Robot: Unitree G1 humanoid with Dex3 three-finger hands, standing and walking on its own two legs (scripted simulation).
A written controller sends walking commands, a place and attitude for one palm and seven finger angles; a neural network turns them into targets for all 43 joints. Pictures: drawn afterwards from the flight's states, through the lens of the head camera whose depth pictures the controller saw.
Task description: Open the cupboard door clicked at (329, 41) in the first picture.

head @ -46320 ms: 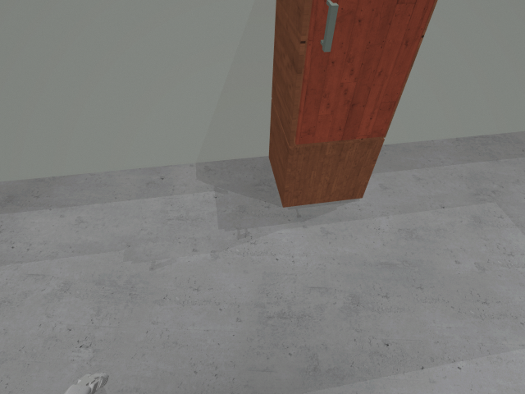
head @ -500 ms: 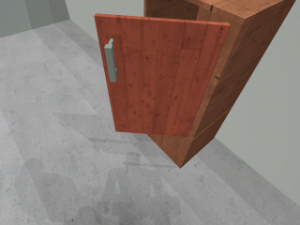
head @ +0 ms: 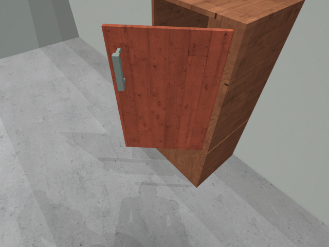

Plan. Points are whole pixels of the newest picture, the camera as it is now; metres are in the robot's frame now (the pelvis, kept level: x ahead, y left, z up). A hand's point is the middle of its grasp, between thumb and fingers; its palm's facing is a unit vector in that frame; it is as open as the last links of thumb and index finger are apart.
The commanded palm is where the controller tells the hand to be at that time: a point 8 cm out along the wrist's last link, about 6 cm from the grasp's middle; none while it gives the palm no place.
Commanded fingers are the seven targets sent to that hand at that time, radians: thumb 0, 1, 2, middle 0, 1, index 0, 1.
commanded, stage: come to a stop and stand still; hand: left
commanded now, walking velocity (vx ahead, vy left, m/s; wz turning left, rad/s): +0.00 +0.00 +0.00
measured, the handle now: (120, 69) +0.62 +0.18 +0.12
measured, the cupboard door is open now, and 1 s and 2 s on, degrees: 46 46 46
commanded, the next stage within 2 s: look again from close up in 0.12 s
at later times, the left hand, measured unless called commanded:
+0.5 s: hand out of the picture +0.01 +0.17 -0.19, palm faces +0.06 -0.98 -0.18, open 7.3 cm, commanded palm none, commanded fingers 0.00 0.90 0.90 -0.20 -0.30 -0.20 -0.30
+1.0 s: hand out of the picture +0.04 +0.20 -0.19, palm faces +0.01 -0.98 -0.18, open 7.4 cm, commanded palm none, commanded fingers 0.00 0.90 0.90 -0.20 -0.30 -0.20 -0.30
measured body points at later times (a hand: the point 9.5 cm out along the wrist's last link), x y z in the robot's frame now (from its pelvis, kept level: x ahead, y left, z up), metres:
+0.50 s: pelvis +0.01 +0.01 -0.01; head +0.00 +0.01 +0.44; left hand +0.01 +0.22 -0.17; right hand +0.01 -0.20 -0.17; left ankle +0.07 +0.08 -0.74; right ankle -0.01 -0.11 -0.74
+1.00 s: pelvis +0.03 +0.02 +0.00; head +0.04 +0.04 +0.45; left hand +0.04 +0.25 -0.17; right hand +0.09 -0.21 -0.15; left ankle +0.07 +0.08 -0.74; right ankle -0.01 -0.11 -0.74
